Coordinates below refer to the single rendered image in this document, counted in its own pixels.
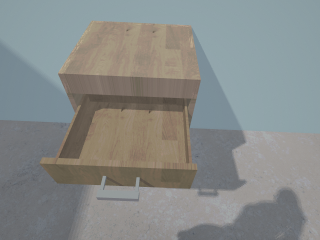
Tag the cabinet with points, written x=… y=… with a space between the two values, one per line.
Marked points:
x=133 y=59

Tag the drawer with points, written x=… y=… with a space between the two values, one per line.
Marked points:
x=125 y=137

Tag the handle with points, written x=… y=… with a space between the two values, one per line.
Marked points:
x=118 y=195

